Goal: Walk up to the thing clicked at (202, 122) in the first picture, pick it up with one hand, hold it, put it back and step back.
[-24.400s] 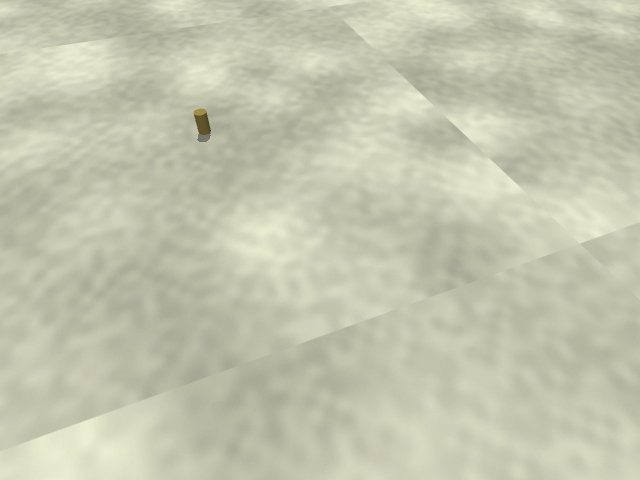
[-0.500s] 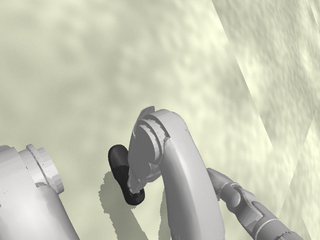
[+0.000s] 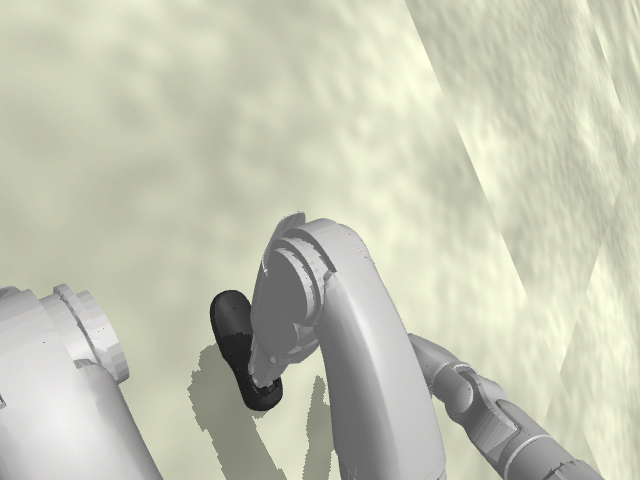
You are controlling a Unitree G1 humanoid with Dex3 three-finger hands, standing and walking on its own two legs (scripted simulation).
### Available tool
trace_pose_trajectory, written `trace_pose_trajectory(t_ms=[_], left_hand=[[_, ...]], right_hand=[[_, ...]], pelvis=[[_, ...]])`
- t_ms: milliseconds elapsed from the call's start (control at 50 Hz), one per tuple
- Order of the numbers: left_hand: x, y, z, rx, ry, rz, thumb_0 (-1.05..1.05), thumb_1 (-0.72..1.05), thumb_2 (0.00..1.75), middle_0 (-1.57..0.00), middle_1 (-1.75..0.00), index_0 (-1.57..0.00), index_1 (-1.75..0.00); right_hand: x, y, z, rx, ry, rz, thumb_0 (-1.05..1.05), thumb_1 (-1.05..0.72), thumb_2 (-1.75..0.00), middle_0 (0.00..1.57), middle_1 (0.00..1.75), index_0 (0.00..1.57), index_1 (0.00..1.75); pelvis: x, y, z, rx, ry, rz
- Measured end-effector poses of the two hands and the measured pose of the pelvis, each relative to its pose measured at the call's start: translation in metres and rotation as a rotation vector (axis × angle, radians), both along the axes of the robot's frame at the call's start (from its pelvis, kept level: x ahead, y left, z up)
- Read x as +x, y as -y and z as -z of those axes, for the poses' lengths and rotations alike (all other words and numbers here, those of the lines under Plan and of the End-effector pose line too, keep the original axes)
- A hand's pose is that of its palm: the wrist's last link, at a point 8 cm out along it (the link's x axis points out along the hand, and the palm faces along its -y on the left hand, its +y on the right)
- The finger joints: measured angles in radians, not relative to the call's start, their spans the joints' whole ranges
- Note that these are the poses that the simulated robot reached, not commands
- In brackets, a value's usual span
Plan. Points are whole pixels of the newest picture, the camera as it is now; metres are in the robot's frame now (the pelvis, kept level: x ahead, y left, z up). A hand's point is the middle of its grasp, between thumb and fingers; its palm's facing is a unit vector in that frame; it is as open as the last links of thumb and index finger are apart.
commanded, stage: loosen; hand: left
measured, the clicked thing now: out of the picture +0.46 +0.33 -0.23
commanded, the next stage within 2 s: open in 0.12 s
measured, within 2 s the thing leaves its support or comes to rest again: rests again in 0.58 s
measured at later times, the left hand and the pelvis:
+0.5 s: hand out of the picture +0.46 +0.34 -0.18, palm faces +0.60 -0.80 -0.01, open 10.2 cm; pelvis +0.00 +0.00 +0.00, yaw +0 degrees
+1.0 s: hand out of the picture +0.45 +0.39 -0.15, palm faces +0.64 -0.77 +0.00, open 16.5 cm; pelvis +0.00 +0.00 +0.00, yaw +0 degrees
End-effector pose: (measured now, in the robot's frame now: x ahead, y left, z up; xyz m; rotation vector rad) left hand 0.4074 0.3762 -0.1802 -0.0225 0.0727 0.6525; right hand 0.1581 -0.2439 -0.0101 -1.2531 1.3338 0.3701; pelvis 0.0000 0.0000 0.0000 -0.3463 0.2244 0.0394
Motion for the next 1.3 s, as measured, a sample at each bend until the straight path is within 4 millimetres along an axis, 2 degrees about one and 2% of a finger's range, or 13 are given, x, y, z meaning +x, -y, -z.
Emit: trace_pose_trajectory(t_ms=[320, 460, 700, 800, 880, 960, 1100, 1180, 1300], left_hand=[[0.003, 0.002, -0.001, 0.004, -0.005, 0.008, -0.03, -0.18, 0.71, -0.82, -0.86, -1.05, -0.94], [0.004, 0.005, -0.002, 0.004, 0.0, 0.011, -0.02, -0.15, 0.59, -0.75, -0.71, -0.84, -0.74], [0.003, 0.004, -0.003, 0.007, -0.005, 0.007, -0.01, -0.26, 0.36, -0.52, -0.43, -0.52, -0.43], [0.002, 0.004, -0.002, 0.003, 0.001, 0.011, -0.01, -0.36, 0.29, -0.4, -0.34, -0.4, -0.34], [0.001, -0.004, -0.005, 0.012, 0.023, 0.003, -0.01, -0.45, 0.25, -0.32, -0.28, -0.32, -0.28], [-0.003, -0.026, -0.021, 0.04, 0.069, -0.031, -0.02, -0.52, 0.2, -0.25, -0.23, -0.26, -0.23], [-0.022, -0.075, -0.071, 0.102, 0.092, -0.022, -0.02, -0.59, 0.11, -0.18, -0.15, -0.18, -0.15], [-0.035, -0.087, -0.092, 0.089, 0.061, 0.024, -0.02, -0.6, 0.06, -0.15, -0.11, -0.16, -0.11], [-0.047, -0.098, -0.105, 0.097, -0.132, 0.063, -0.02, -0.56, 0.05, -0.11, -0.08, -0.12, -0.08]], right_hand=[[0.004, -0.001, 0.001, 0.007, 0.0, -0.008, -0.01, -0.9, -0.89, 0.21, 0.3, 0.21, 0.3], [0.004, 0.0, 0.001, 0.007, 0.001, -0.007, -0.01, -0.9, -0.89, 0.21, 0.3, 0.21, 0.3], [-0.002, 0.0, 0.002, 0.012, -0.008, 0.0, -0.01, -0.9, -0.89, 0.21, 0.3, 0.21, 0.3], [-0.003, 0.0, 0.002, 0.012, -0.007, 0.006, -0.01, -0.9, -0.89, 0.21, 0.3, 0.21, 0.3], [-0.005, 0.0, 0.001, 0.008, -0.001, 0.013, -0.01, -0.91, -0.89, 0.21, 0.3, 0.21, 0.3], [-0.008, 0.001, 0.0, 0.005, 0.002, 0.035, -0.01, -0.91, -0.9, 0.21, 0.3, 0.21, 0.3], [-0.008, 0.006, 0.001, 0.031, 0.028, 0.118, -0.01, -0.91, -0.9, 0.21, 0.3, 0.21, 0.3], [-0.002, 0.006, 0.004, 0.074, 0.063, 0.156, 0.0, -0.91, -0.89, 0.21, 0.3, 0.21, 0.3], [0.013, 0.003, 0.006, 0.163, 0.152, 0.263, 0.0, -0.91, -0.9, 0.21, 0.31, 0.21, 0.3]], pelvis=[[0.0, 0.001, -0.002, 0.001, -0.006, 0.001], [0.0, 0.001, -0.001, 0.001, -0.005, 0.004], [-0.001, 0.002, -0.002, 0.003, -0.005, 0.004], [-0.001, 0.002, -0.002, 0.001, -0.004, 0.004], [-0.001, 0.002, -0.002, 0.001, 0.002, 0.004], [-0.001, 0.002, -0.003, 0.004, -0.001, 0.0], [0.002, 0.003, -0.009, 0.015, -0.05, -0.017], [0.002, 0.002, -0.013, 0.026, -0.081, -0.031], [0.003, 0.003, -0.02, 0.053, -0.135, -0.046]])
